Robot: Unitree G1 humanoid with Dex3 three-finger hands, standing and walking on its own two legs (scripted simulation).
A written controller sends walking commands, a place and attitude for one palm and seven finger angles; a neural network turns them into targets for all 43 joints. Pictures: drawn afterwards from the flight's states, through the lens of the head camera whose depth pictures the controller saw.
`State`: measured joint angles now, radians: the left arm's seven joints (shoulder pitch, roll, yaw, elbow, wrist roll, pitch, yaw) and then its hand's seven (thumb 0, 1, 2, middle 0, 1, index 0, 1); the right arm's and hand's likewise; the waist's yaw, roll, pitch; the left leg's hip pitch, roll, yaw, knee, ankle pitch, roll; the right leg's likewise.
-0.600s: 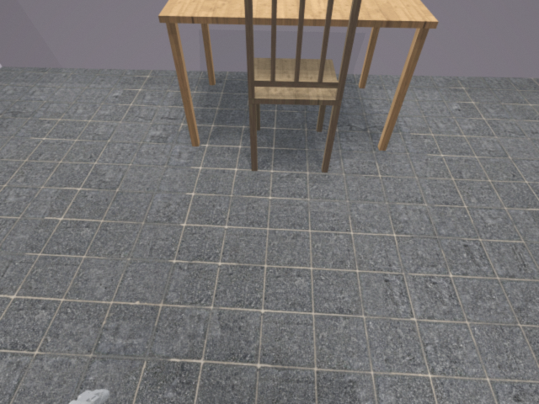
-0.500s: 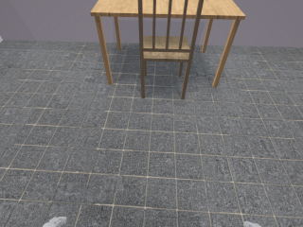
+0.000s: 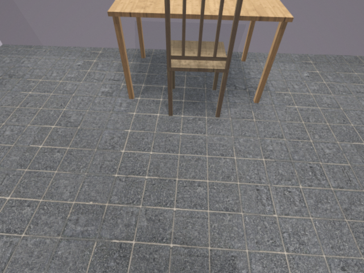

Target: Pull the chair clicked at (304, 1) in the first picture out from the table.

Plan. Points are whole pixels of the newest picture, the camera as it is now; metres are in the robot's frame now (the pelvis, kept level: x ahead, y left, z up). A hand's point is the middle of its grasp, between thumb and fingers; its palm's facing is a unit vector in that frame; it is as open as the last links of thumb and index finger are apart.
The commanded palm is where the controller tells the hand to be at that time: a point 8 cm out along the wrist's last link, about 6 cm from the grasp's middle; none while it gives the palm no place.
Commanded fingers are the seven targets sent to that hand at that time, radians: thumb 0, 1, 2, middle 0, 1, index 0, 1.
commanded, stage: stand and wait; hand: left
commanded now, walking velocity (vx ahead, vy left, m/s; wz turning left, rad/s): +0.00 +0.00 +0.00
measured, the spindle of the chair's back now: (201, 27) +1.41 -0.02 -0.06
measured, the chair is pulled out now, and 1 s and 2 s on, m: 0.00 0.00 0.00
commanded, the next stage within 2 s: look at it before walking up in 0.28 s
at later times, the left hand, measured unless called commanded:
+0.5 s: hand out of the picture +0.07 +0.24 -0.15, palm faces -0.03 -0.95 -0.32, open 7.4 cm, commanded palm none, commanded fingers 0.00 0.90 0.90 -0.20 -0.30 -0.20 -0.30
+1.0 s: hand out of the picture +0.06 +0.25 -0.16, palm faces -0.03 -0.94 -0.33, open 7.4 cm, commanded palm none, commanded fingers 0.00 0.90 0.90 -0.20 -0.30 -0.20 -0.30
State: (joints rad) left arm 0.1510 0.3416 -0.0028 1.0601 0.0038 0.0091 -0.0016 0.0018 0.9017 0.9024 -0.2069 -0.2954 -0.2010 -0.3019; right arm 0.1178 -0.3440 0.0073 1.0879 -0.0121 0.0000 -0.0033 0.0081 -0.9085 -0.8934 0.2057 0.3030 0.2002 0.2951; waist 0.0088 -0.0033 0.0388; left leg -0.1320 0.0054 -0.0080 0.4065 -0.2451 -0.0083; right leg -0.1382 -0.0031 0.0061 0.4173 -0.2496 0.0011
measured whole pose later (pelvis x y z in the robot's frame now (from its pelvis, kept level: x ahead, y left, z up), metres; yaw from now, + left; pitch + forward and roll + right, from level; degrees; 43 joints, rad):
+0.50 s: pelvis -0.01 +0.00 +0.00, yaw +0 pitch -2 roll +0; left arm 0.13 0.33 -0.01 1.08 0.01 0.00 -0.01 0.00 0.90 0.90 -0.21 -0.30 -0.20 -0.30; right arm 0.12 -0.34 0.01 1.11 -0.01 -0.01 0.00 0.01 -0.91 -0.89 0.21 0.30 0.20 0.30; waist 0.00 0.00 0.03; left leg -0.14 0.01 0.00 0.38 -0.21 -0.01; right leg -0.15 0.00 0.01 0.39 -0.21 0.00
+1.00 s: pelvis -0.01 +0.00 +0.00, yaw -1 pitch -2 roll +0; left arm 0.15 0.34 -0.01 1.08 0.01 0.00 0.00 0.00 0.90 0.90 -0.21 -0.30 -0.20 -0.30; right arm 0.11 -0.33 0.01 1.12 -0.01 0.00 0.00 0.01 -0.91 -0.89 0.21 0.30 0.20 0.30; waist 0.01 0.00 0.03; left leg -0.13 0.01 0.00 0.37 -0.21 -0.01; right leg -0.14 0.00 0.02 0.37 -0.21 0.00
